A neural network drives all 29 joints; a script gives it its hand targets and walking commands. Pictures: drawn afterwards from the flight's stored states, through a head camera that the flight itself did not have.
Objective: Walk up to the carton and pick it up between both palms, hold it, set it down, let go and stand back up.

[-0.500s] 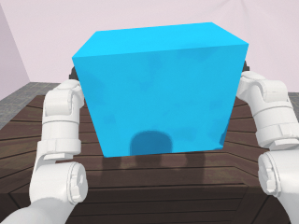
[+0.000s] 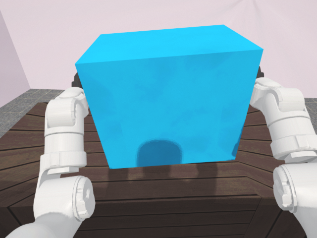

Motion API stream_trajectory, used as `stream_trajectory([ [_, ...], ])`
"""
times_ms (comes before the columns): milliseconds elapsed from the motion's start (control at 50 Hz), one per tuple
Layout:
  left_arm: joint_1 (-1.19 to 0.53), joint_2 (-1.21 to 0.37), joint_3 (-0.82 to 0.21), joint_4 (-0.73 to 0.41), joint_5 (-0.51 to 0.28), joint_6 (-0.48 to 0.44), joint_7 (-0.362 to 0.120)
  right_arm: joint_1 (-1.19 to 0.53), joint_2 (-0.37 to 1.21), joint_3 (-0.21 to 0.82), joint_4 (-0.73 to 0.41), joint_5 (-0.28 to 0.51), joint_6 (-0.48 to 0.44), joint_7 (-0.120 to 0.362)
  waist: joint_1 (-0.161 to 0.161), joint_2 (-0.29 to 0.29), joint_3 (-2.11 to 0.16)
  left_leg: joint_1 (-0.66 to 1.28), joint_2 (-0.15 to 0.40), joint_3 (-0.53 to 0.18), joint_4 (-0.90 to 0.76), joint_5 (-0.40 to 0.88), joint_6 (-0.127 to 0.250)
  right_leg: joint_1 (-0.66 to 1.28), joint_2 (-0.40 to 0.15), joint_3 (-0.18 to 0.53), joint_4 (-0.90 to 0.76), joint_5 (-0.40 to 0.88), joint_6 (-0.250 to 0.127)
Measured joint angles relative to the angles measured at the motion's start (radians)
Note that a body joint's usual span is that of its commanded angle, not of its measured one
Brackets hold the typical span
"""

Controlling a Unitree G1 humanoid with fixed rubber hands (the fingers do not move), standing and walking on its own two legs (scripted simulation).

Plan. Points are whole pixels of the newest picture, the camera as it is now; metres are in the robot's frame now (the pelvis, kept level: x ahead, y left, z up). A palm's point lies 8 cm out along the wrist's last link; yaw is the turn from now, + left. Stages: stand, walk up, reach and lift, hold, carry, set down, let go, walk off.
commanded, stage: hold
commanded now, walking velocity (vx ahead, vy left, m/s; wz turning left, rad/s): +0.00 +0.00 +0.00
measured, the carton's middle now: (166, 96) +0.38 +0.00 +0.26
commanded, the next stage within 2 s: none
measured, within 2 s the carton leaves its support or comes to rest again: neither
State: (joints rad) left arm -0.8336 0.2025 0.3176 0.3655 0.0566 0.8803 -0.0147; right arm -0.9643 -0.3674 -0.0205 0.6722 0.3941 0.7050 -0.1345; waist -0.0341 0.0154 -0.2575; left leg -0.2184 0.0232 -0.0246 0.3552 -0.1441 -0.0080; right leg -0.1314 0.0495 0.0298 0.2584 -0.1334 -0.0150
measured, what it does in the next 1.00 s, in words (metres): stands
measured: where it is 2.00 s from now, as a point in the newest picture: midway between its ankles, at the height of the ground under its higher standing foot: outside the picture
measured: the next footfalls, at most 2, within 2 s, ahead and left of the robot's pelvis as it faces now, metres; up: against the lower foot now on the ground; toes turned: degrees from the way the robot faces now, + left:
none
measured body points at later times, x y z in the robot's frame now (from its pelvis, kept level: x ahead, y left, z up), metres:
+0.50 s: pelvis +0.00 +0.00 +0.00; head -0.10 +0.01 +0.44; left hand +0.37 +0.21 +0.29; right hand +0.38 -0.20 +0.31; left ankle +0.03 +0.12 -0.75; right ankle +0.00 -0.11 -0.75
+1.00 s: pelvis +0.00 +0.00 +0.00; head -0.09 +0.02 +0.44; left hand +0.37 +0.21 +0.28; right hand +0.38 -0.20 +0.30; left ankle +0.03 +0.12 -0.75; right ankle +0.00 -0.11 -0.75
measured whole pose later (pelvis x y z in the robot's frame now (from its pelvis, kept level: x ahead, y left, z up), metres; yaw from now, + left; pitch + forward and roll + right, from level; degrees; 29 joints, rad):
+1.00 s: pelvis +0.00 +0.00 +0.00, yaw +0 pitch +1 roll -2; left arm -0.86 0.22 0.29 0.40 0.05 0.87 -0.01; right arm -0.99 -0.38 -0.01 0.70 0.41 0.70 -0.13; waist -0.04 0.01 -0.26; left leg -0.24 0.02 -0.04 0.37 -0.14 0.00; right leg -0.15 0.05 0.04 0.25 -0.13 -0.01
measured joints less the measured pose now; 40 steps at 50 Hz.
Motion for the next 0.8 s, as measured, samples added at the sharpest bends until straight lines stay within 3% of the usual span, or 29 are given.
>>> stream_trajectory([
  [540,-0.054,0.032,-0.024,0.093,-0.014,-0.02,-0.004,-0.042,-0.001,-0.002,0.054,-0.013,0.003,0.002,0.007,-0.005,-0.014,-0.019,-0.001,-0.006,-0.001,0.01,-0.001,-0.022,0.002,0.004,0.009,0.004,-0.001],
  [800,-0.047,0.031,-0.03,0.077,-0.011,-0.015,-0.004,-0.037,-0.003,0.0,0.054,0.0,-0.005,0.001,0.0,-0.014,-0.009,-0.021,-0.005,-0.011,0.005,0.005,0.001,-0.018,0.001,0.004,0.004,0.003,0.002],
])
